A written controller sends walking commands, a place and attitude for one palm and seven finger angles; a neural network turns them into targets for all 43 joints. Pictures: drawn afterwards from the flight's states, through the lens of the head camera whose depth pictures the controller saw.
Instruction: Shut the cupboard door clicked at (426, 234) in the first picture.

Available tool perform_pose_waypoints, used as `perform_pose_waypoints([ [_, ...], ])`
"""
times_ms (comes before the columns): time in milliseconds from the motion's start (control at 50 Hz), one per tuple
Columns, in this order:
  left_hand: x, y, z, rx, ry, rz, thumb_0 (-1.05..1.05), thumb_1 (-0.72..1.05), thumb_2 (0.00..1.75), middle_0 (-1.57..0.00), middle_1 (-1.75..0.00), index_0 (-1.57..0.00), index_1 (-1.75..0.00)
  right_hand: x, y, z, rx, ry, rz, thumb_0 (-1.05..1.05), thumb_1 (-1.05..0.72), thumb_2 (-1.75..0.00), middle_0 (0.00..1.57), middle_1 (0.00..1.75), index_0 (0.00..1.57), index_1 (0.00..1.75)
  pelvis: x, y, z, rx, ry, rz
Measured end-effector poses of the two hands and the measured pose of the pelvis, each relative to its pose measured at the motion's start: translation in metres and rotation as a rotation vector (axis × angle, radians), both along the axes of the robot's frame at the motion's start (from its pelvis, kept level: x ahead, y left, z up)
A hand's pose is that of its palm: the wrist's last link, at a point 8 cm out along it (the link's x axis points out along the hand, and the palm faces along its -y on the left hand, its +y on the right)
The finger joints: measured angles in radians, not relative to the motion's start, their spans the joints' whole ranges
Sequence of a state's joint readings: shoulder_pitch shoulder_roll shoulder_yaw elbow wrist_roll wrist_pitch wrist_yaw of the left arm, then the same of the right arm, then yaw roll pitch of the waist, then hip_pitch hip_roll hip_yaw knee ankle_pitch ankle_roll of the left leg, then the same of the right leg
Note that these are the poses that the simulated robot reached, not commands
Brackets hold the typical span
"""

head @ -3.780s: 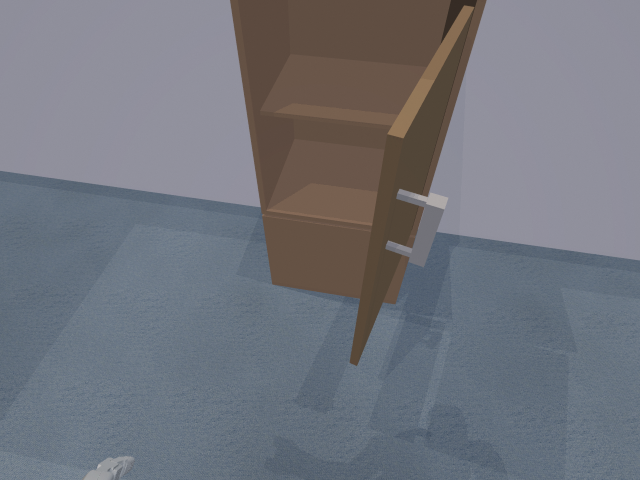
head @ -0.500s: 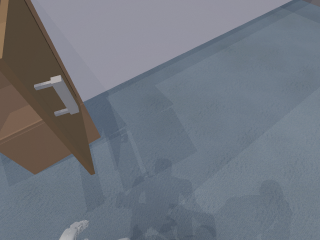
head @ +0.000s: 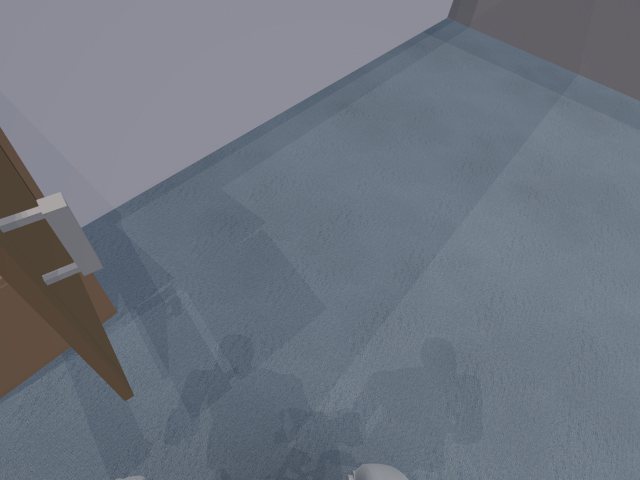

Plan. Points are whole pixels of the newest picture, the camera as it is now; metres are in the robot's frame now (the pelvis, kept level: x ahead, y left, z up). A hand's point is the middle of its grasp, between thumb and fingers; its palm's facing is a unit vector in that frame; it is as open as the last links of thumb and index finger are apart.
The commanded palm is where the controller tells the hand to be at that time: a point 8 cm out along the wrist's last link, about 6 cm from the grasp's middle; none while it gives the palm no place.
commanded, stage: walk around to get in front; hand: left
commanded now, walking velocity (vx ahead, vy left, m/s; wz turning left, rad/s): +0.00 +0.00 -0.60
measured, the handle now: (53, 244) +0.34 +0.35 +0.06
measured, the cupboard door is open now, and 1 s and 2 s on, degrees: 76 76 76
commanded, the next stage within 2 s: none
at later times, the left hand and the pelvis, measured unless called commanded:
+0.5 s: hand out of the picture +0.14 +0.12 -0.15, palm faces -0.24 -0.94 -0.24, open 7.4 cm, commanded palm none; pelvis +0.00 -0.04 +0.00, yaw -17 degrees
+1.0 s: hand (238, 377) +0.28 +0.14 -0.17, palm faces -0.48 -0.86 -0.17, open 7.4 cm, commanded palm none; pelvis +0.14 -0.02 +0.01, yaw -34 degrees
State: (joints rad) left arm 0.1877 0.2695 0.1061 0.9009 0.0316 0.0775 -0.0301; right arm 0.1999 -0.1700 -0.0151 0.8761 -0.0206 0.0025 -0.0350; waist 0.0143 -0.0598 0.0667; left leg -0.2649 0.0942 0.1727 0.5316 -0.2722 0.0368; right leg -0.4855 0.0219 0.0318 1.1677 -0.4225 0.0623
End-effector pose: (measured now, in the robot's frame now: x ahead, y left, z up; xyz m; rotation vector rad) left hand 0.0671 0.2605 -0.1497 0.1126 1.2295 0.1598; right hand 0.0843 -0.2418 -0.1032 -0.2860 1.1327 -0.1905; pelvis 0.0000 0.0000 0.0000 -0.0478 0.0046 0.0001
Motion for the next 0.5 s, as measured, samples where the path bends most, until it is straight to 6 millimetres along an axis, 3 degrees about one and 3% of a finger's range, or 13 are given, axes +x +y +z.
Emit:
perform_pose_waypoints([
  [100, 0.007, -0.001, 0.006, -0.002, 0.031, -0.06, 0.01, 0.91, 0.9, -0.2, -0.3, -0.19, -0.29, -0.032, 0.003, -0.003, 0.021, 0.036, -0.09, 0.01, -0.9, -0.89, 0.2, 0.3, 0.21, 0.3, -0.002, 0.005, 0.004, -0.003, 0.002, -0.064],
  [180, 0.02, -0.012, 0.008, 0.005, 0.048, -0.131, 0.01, 0.91, 0.9, -0.2, -0.3, -0.19, -0.29, -0.063, -0.001, -0.011, 0.046, 0.069, -0.176, 0.01, -0.9, -0.89, 0.2, 0.3, 0.21, 0.3, -0.004, 0.003, 0.003, 0.005, -0.001, -0.119],
  [380, 0.076, -0.074, 0.015, 0.068, -0.08, -0.322, 0.01, 0.91, 0.9, -0.2, -0.3, -0.19, -0.29, -0.143, -0.038, -0.057, 0.119, 0.169, -0.365, 0.01, -0.9, -0.89, 0.2, 0.3, 0.2, 0.3, -0.013, -0.029, -0.018, 0.035, -0.007, -0.25],
  [440, 0.078, -0.084, 0.024, 0.069, -0.102, -0.324, 0.01, 0.91, 0.9, -0.2, -0.3, -0.2, -0.3, -0.147, -0.046, -0.052, 0.126, 0.185, -0.383, 0.01, -0.91, -0.89, 0.2, 0.3, 0.2, 0.3, -0.01, -0.035, -0.012, 0.035, -0.015, -0.265],
  [500, 0.075, -0.089, 0.028, 0.062, -0.09, -0.33, 0.01, 0.91, 0.9, -0.2, -0.3, -0.2, -0.3, -0.136, -0.053, -0.04, 0.123, 0.142, -0.392, 0.01, -0.91, -0.89, 0.2, 0.3, 0.2, 0.3, -0.002, -0.041, -0.003, 0.044, -0.019, -0.299],
])
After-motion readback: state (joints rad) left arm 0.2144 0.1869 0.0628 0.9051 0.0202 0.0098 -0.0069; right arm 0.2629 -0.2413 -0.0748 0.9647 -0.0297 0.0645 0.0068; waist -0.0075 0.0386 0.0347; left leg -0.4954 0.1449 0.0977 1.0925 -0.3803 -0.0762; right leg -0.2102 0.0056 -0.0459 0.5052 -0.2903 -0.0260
